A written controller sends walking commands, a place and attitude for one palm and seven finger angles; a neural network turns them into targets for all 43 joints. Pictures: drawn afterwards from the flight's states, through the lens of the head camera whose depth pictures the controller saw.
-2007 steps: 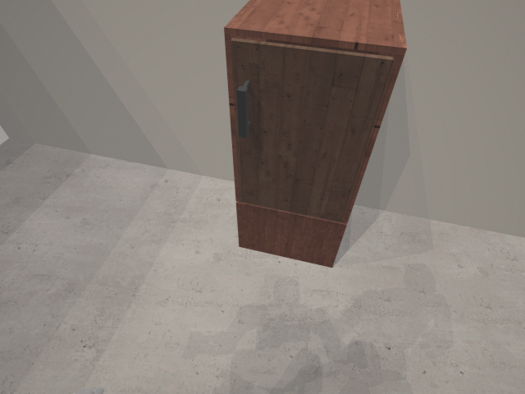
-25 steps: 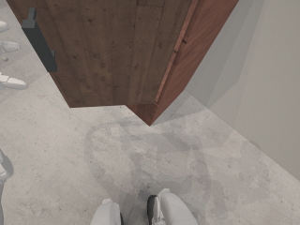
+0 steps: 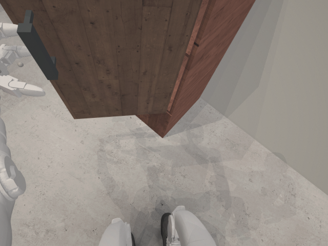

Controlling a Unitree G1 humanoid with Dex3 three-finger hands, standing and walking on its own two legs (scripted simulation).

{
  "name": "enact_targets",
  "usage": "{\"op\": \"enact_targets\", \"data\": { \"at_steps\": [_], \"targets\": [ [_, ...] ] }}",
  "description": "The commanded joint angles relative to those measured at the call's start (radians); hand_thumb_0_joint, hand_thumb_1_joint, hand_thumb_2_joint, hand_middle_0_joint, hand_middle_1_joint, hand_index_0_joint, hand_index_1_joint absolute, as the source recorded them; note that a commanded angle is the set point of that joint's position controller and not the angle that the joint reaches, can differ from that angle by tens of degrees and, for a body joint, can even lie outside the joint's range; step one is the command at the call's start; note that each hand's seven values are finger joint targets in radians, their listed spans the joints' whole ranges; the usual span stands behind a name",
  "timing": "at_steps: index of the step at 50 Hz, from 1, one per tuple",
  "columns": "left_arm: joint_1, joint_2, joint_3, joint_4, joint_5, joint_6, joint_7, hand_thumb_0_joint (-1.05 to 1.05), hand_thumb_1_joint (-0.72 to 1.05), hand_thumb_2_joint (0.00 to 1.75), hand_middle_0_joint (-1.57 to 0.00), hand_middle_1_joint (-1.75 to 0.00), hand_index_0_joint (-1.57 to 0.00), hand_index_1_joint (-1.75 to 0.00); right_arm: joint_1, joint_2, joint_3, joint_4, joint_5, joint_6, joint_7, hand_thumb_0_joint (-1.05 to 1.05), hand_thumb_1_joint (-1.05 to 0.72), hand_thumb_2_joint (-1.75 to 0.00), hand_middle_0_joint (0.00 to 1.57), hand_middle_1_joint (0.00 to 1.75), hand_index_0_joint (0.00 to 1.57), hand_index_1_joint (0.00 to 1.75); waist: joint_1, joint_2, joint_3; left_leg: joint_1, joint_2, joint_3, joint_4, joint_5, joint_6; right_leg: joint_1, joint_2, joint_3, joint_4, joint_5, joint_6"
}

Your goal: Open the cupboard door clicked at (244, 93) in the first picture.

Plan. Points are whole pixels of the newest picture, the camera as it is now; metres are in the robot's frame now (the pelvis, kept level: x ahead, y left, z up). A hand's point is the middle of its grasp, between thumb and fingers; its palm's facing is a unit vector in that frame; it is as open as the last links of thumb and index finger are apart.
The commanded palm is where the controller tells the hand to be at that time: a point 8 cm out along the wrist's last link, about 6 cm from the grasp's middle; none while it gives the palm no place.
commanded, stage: slide the fingers in behind the handle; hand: left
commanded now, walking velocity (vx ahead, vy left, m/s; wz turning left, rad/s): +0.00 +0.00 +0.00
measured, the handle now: (42, 48) +0.56 +0.23 +0.07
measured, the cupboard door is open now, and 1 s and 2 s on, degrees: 48 48 48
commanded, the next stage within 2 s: close the thumb around the handle in 1.10 s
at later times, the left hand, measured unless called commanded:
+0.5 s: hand (34, 65) +0.51 +0.24 +0.07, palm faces +0.02 -1.00 -0.01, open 14.0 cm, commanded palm +0.49 +0.27 +0.07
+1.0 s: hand (47, 64) +0.51 +0.22 +0.07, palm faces +0.04 -1.00 -0.02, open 14.0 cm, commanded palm +0.49 +0.26 +0.07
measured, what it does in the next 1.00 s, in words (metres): stands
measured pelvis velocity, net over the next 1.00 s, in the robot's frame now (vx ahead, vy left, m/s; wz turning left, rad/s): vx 0.00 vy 0.00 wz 0.01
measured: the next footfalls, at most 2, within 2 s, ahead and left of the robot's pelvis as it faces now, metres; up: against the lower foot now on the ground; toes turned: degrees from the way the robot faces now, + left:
none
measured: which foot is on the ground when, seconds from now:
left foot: down 0.00-1.00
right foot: down 0.00-1.00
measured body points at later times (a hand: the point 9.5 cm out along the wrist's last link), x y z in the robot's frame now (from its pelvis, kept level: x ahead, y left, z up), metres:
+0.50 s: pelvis +0.01 +0.00 +0.00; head +0.15 +0.04 +0.42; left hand +0.50 +0.30 +0.07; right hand +0.01 -0.27 -0.10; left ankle -0.02 +0.07 -0.67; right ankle +0.04 -0.12 -0.67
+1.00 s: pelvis +0.00 +0.00 +0.00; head +0.15 +0.02 +0.43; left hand +0.50 +0.27 +0.07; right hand +0.00 -0.27 -0.10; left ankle -0.02 +0.07 -0.67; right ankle +0.04 -0.12 -0.67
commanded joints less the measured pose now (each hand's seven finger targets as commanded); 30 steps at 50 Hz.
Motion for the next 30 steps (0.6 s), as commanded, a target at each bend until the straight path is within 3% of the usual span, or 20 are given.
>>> {"op": "enact_targets", "data": {
  "at_steps": [1,2,3,4,9,12,14,17,20,23,24,26,28,30],
  "targets": [
    [-0.391,0.275,0.011,-0.191,-0.029,-0.053,0.008,0.0,-0.5,0.3,-0.3,-1.2,-0.3,-1.2,0.184,-0.205,-0.081,-0.029,0.003,-0.005,-0.02,0.0,-0.9,-0.9,0.2,0.3,0.2,0.3,0.0,0.18,-0.465,0.301,-0.015,-0.119,-0.133,0.485,-0.039,0.257,0.04,0.071,-0.056,0.241,-0.01],
    [-0.398,0.271,0.01,-0.208,-0.028,-0.057,0.012,0.0,-0.5,0.3,-0.3,-1.2,-0.3,-1.2,0.183,-0.204,-0.082,-0.028,0.001,-0.006,-0.019,0.0,-0.9,-0.9,0.2,0.3,0.2,0.3,0.002,0.174,-0.475,0.305,-0.015,-0.12,-0.134,0.484,-0.038,0.262,0.039,0.071,-0.055,0.243,-0.01],
    [-0.425,0.25,-0.007,-0.239,-0.034,-0.07,0.012,0.0,-0.5,0.3,-0.3,-1.2,-0.3,-1.2,0.186,-0.203,-0.082,-0.029,0.0,-0.009,-0.019,0.0,-0.9,-0.9,0.2,0.3,0.2,0.3,-0.004,0.208,-0.493,0.343,-0.014,-0.127,-0.13,0.519,-0.043,0.243,0.042,0.067,-0.047,0.252,-0.015],
    [-0.397,0.291,0.035,-0.24,-0.031,-0.074,0.017,0.0,-0.5,0.3,-0.3,-1.2,-0.3,-1.2,0.19,-0.206,-0.088,-0.023,-0.003,-0.008,-0.018,0.0,-0.9,-0.9,0.2,0.3,0.2,0.3,0.016,0.22,-0.53,0.364,-0.012,-0.127,-0.124,0.555,-0.049,0.253,0.041,0.069,-0.045,0.267,-0.015],
    [-0.404,0.221,-0.019,-0.206,-0.031,-0.063,0.026,0.0,-0.5,0.3,-0.3,-1.2,-0.3,-1.2,0.182,-0.199,-0.084,-0.016,0.001,-0.004,-0.014,0.0,-0.9,-0.9,0.2,0.3,0.2,0.3,-0.004,0.197,-0.464,0.339,-0.011,-0.126,-0.126,0.538,-0.047,0.229,0.041,0.065,-0.048,0.258,-0.012],
    [-0.403,0.237,-0.006,-0.22,-0.025,-0.064,0.042,0.0,-0.5,0.3,-0.3,-1.2,-0.3,-1.2,0.181,-0.199,-0.086,-0.019,0.0,-0.006,-0.016,0.0,-0.9,-0.9,0.2,0.3,0.2,0.3,0.0,0.182,-0.477,0.332,-0.014,-0.124,-0.128,0.522,-0.045,0.245,0.039,0.068,-0.05,0.257,-0.011],
    [-0.427,0.215,-0.016,-0.244,-0.027,-0.075,0.05,0.0,-0.5,0.3,-0.3,-1.2,-0.3,-1.2,0.185,-0.195,-0.087,-0.015,-0.004,-0.008,-0.013,0.0,-0.9,-0.9,0.2,0.3,0.2,0.3,0.0,0.219,-0.513,0.374,-0.011,-0.13,-0.12,0.567,-0.051,0.229,0.04,0.066,-0.041,0.27,-0.013],
    [-0.421,0.178,-0.043,-0.216,-0.019,-0.07,0.058,0.0,-0.5,0.3,-0.3,-1.2,-0.3,-1.2,0.186,-0.195,-0.089,-0.007,-0.004,-0.008,-0.009,0.0,-0.9,-0.9,0.2,0.3,0.2,0.3,-0.009,0.193,-0.479,0.368,-0.009,-0.136,-0.121,0.556,-0.054,0.205,0.041,0.061,-0.046,0.248,-0.012],
    [-0.435,0.15,-0.057,-0.253,-0.023,-0.078,0.061,0.0,-0.5,0.3,-0.3,-1.2,-0.3,-1.2,0.191,-0.192,-0.093,-0.001,-0.007,-0.01,-0.007,0.0,-0.9,-0.9,0.2,0.3,0.2,0.3,-0.007,0.214,-0.53,0.419,-0.007,-0.142,-0.116,0.611,-0.059,0.205,0.041,0.06,-0.043,0.268,-0.012],
    [-0.428,0.1,-0.082,-0.243,-0.035,-0.074,0.064,0.0,-0.5,0.3,-0.3,-1.2,-0.3,-1.2,0.19,-0.189,-0.094,0.003,-0.006,-0.01,-0.006,0.0,-0.9,-0.9,0.2,0.3,0.2,0.3,-0.017,0.205,-0.501,0.427,-0.006,-0.146,-0.115,0.626,-0.06,0.183,0.044,0.053,-0.045,0.266,-0.016],
    [-0.44,0.133,-0.061,-0.237,-0.034,-0.074,0.071,0.0,-0.5,0.3,-0.3,-1.2,-0.3,-1.2,0.187,-0.192,-0.094,0.01,-0.005,-0.008,-0.007,0.0,-0.9,-0.9,0.2,0.3,0.2,0.3,-0.013,0.2,-0.495,0.417,-0.004,-0.149,-0.119,0.614,-0.066,0.183,0.042,0.053,-0.045,0.258,-0.013],
    [-0.444,0.124,-0.064,-0.22,-0.031,-0.07,0.084,0.0,-0.5,0.3,-0.3,-1.2,-0.3,-1.2,0.183,-0.188,-0.091,0.005,-0.005,-0.01,-0.006,0.0,-0.9,-0.9,0.2,0.3,0.2,0.3,-0.014,0.174,-0.474,0.369,-0.01,-0.141,-0.122,0.568,-0.056,0.209,0.041,0.057,-0.044,0.26,-0.013],
    [-0.444,0.137,-0.054,-0.241,-0.018,-0.081,0.102,0.0,-0.5,0.3,-0.3,-1.2,-0.3,-1.2,0.185,-0.186,-0.09,-0.004,-0.008,-0.011,-0.004,0.0,-0.9,-0.9,0.2,0.3,0.2,0.3,-0.004,0.203,-0.484,0.376,-0.014,-0.139,-0.119,0.585,-0.057,0.209,0.04,0.058,-0.038,0.267,-0.017],
    [-0.436,0.113,-0.074,-0.261,-0.004,-0.092,0.115,0.0,-0.5,0.3,-0.3,-1.2,-0.3,-1.2,0.185,-0.179,-0.093,-0.001,-0.011,-0.013,0.001,0.0,-0.9,-0.9,0.2,0.3,0.2,0.3,0.0,0.214,-0.523,0.41,-0.011,-0.144,-0.117,0.613,-0.065,0.208,0.039,0.058,-0.035,0.27,-0.013]
  ]
}}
